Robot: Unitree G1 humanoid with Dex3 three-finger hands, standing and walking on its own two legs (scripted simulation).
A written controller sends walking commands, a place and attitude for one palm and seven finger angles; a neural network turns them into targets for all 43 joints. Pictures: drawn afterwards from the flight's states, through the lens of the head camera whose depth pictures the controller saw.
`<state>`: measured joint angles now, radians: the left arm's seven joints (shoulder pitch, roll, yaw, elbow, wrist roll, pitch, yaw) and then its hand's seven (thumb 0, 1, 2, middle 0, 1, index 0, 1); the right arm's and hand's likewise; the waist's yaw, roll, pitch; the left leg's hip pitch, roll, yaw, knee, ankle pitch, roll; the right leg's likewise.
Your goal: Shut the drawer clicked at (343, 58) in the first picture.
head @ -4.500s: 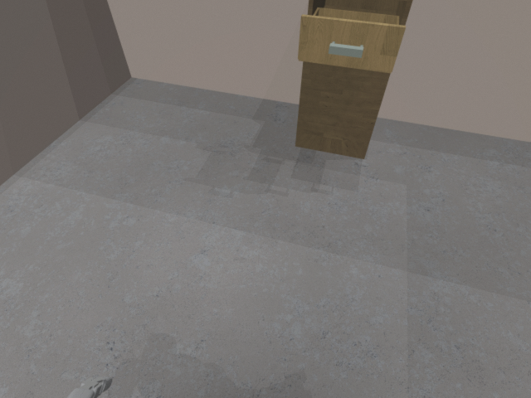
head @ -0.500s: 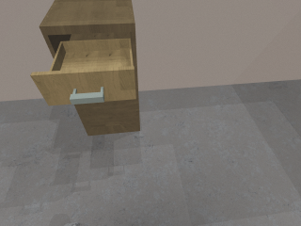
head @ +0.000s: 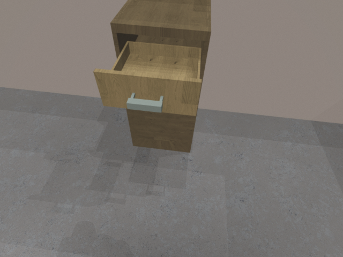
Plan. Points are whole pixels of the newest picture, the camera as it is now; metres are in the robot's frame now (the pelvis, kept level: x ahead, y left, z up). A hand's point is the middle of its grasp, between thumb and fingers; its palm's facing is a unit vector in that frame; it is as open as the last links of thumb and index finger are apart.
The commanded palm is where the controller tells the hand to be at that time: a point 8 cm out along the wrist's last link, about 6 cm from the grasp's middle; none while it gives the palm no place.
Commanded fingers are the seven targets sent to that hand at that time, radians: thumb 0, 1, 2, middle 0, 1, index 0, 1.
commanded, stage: take the last steps up to it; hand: left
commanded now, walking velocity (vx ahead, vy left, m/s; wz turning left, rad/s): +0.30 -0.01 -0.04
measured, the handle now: (146, 100) +0.60 +0.16 -0.02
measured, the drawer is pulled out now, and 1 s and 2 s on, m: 0.29 0.29 0.29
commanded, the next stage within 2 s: come to a stop and stand still in 0.80 s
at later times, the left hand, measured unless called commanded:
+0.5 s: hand (127, 215) +0.26 +0.16 -0.17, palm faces -0.04 -0.98 -0.22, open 7.4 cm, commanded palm none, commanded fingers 0.00 0.90 0.90 -0.20 -0.30 -0.20 -0.30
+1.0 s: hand (123, 220) +0.24 +0.18 -0.19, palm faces +0.04 -0.99 -0.12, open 7.3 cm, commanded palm none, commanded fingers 0.00 0.90 0.90 -0.20 -0.30 -0.20 -0.30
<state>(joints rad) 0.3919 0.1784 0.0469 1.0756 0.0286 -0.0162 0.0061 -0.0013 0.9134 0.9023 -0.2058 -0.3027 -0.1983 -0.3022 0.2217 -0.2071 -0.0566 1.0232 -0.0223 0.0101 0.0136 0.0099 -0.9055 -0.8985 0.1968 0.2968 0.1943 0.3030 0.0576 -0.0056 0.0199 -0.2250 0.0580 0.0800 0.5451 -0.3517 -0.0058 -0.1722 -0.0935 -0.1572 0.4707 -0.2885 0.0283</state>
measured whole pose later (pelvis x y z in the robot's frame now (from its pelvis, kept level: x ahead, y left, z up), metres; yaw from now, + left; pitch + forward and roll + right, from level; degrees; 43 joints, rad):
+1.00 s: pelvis +0.27 +0.01 +0.00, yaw -2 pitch -2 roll -2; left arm 0.33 0.16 0.04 1.14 0.02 0.00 0.01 0.00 0.91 0.90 -0.20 -0.30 -0.19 -0.30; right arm 0.22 -0.14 -0.03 1.05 -0.03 -0.04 -0.03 0.00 -0.94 -0.90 0.20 0.30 0.20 0.30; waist 0.03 -0.04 0.04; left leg -0.26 0.06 0.15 0.52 -0.24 0.04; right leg -0.29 -0.04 -0.09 0.80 -0.47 0.00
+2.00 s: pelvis +0.21 -0.01 +0.01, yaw -2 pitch -1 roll +0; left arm 0.32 0.21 0.05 1.11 0.03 0.05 0.02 0.00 0.91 0.90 -0.20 -0.30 -0.20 -0.30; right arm 0.26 -0.14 -0.02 1.05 -0.03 0.01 -0.02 0.01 -0.91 -0.90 0.20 0.30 0.20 0.30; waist 0.03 -0.04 0.00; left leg -0.14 0.03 0.02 0.41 -0.26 -0.01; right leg -0.36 -0.05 -0.03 0.72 -0.36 0.02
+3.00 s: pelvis +0.24 -0.08 +0.00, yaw -1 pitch -1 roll +0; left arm 0.33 0.11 0.00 1.12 0.02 -0.03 0.03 0.00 0.91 0.90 -0.20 -0.30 -0.20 -0.30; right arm 0.33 -0.15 0.01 1.14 -0.02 0.00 -0.03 0.01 -0.91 -0.90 0.20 0.30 0.20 0.30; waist 0.01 0.04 0.02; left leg -0.18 0.06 0.04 0.53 -0.35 0.00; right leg -0.14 0.06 -0.10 0.44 -0.29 -0.09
